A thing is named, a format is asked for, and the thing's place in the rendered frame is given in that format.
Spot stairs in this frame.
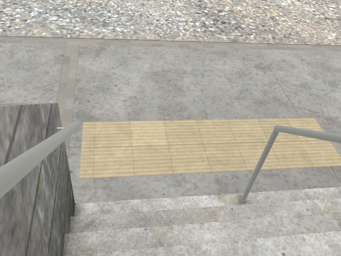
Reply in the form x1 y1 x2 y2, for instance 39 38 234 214
63 187 341 256

